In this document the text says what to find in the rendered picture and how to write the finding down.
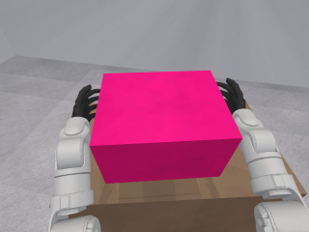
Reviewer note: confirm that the robot right hand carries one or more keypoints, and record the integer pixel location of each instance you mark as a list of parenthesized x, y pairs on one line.
[(234, 96)]

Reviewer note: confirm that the robot left hand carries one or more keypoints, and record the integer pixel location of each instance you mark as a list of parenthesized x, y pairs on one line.
[(81, 107)]

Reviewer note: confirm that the robot left forearm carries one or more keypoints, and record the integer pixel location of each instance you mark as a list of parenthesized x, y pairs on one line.
[(72, 168)]

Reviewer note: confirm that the robot right forearm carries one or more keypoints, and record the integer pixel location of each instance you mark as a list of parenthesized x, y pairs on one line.
[(269, 176)]

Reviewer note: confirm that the pedestal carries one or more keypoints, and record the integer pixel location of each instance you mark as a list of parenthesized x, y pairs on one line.
[(224, 203)]

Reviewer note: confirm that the carton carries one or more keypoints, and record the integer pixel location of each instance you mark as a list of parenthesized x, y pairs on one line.
[(155, 126)]

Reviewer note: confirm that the right robot upper arm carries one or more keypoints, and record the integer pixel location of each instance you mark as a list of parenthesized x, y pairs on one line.
[(281, 216)]

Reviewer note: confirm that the left robot upper arm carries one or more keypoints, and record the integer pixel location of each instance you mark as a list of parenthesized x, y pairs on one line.
[(77, 224)]

